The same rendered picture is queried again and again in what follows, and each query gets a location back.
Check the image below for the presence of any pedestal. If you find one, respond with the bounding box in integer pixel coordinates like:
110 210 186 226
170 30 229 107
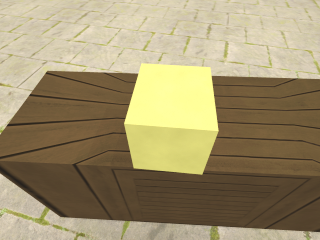
0 71 320 232

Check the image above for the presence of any carton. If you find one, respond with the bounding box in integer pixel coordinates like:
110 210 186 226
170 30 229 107
124 63 219 175

